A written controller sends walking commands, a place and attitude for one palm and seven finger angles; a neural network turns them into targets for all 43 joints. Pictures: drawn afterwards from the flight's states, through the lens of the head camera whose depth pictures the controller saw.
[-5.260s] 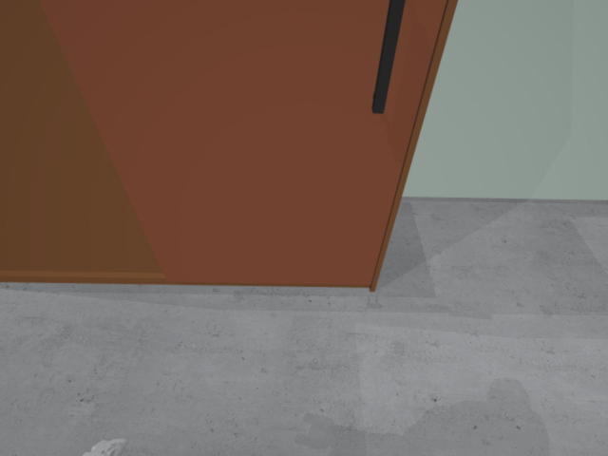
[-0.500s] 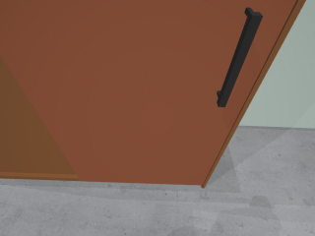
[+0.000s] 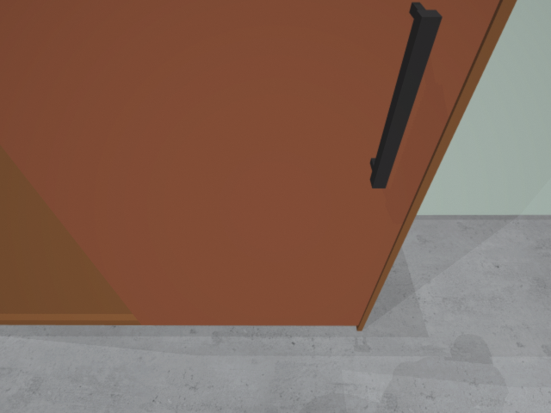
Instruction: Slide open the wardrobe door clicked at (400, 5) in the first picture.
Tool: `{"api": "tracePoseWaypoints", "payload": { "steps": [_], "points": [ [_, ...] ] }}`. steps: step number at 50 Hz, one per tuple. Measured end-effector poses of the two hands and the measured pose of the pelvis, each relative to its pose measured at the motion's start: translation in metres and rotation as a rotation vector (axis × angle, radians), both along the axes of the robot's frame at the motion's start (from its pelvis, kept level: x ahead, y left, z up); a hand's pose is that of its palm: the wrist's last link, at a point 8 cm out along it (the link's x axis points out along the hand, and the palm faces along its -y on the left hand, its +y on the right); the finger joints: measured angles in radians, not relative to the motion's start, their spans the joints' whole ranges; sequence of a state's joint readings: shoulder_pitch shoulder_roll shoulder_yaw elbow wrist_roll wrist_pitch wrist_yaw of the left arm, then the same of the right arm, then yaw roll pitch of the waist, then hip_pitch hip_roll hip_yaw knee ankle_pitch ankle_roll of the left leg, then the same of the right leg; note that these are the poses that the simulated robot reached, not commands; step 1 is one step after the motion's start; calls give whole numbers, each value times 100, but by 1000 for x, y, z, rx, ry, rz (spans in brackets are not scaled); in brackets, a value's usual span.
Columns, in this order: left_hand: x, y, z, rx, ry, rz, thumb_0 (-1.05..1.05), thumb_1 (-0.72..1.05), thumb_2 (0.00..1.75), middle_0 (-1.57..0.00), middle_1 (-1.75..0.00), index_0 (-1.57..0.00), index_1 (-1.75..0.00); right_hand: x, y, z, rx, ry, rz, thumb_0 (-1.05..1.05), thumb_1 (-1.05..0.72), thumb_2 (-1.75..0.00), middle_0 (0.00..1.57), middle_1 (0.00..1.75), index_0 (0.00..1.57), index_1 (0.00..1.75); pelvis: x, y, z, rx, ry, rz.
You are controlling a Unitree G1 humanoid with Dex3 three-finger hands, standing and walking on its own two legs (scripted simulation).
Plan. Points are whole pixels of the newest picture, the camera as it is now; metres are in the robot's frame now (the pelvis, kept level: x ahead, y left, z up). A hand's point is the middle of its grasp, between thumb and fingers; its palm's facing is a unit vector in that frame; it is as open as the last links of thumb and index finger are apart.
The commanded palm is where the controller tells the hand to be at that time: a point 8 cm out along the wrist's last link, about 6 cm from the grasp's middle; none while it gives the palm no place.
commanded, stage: come to a stop and stand still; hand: right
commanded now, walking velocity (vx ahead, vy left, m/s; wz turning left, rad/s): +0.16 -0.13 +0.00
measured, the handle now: (394, 108) +0.51 -0.16 +0.20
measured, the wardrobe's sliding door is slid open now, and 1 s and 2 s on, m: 0.00 0.00 0.00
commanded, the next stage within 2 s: look again from close up in 1.70 s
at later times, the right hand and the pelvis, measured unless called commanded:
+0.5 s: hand out of the picture +0.11 -0.19 -0.17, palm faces +0.06 +0.98 -0.20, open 7.3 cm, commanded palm none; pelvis +0.04 -0.02 +0.00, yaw -1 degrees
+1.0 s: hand out of the picture +0.02 -0.19 -0.16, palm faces +0.03 +0.97 -0.22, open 7.4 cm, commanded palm none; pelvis +0.00 -0.01 +0.00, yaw -1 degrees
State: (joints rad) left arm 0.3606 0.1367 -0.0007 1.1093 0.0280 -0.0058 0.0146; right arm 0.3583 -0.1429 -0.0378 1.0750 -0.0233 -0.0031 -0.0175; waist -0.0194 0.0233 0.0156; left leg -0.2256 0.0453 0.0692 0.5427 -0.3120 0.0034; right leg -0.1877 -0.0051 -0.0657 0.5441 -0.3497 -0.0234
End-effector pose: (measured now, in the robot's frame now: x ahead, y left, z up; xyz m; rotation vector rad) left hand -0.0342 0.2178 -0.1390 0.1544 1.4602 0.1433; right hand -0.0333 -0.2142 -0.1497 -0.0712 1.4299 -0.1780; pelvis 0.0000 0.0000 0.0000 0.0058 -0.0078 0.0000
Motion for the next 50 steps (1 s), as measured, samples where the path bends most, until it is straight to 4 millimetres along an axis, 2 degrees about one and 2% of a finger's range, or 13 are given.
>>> {"api": "tracePoseWaypoints", "payload": {
  "steps": [3,5,12,16,20,23,29,39,44,50],
  "points": [
    [1,-9,1,8,-3,18,0,91,89,-20,-30,-19,-30,9,-9,-2,1,28,17,1,-91,-90,20,30,20,29,11,-8,-1,-8,5,11],
    [0,-16,1,3,6,31,0,91,89,-20,-30,-19,-30,22,-14,1,-6,28,35,1,-91,-90,20,30,20,29,18,-11,0,-8,6,15],
    [0,-33,-8,-51,90,50,0,91,89,-20,-30,-19,-30,95,-26,8,-71,-96,57,2,-93,-90,20,30,20,29,40,-10,-3,-25,0,-2],
    [21,-33,-13,-57,83,64,0,91,89,-20,-30,-20,-30,120,-29,13,-91,-151,67,1,-93,-90,20,30,20,29,48,-11,-3,-8,3,-22],
    [53,-32,-12,-36,16,50,0,91,89,-20,-30,-19,-30,129,-30,8,-77,-167,62,1,-92,-90,20,30,20,29,47,-15,-3,-9,8,-26],
    [73,-29,-8,-6,-38,21,1,92,89,-20,-30,-20,-30,130,-28,7,-57,-158,55,1,-92,-90,20,30,20,29,45,-18,-1,-18,4,-16],
    [93,-14,-8,16,-92,-17,2,93,89,-20,-30,-20,-30,123,-29,9,-69,-153,34,0,-92,-90,20,30,20,29,42,-16,-1,-33,-6,-20],
    [110,4,-3,17,-213,-10,1,92,89,-20,-30,-19,-30,77,-25,12,-92,-110,58,0,-92,-90,20,30,20,29,29,-9,-1,-5,-4,-17],
    [103,1,-1,6,-263,-35,0,92,89,-20,-30,-19,-30,58,-25,15,-83,-112,62,1,-91,-90,20,30,20,29,17,-11,1,-11,-35,-16],
    [74,-2,-3,-15,-236,-44,0,93,89,-20,-30,-19,-30,43,-23,21,-78,-122,72,1,-91,-90,20,30,20,29,2,-11,4,-15,-40,-9]
  ]
}}
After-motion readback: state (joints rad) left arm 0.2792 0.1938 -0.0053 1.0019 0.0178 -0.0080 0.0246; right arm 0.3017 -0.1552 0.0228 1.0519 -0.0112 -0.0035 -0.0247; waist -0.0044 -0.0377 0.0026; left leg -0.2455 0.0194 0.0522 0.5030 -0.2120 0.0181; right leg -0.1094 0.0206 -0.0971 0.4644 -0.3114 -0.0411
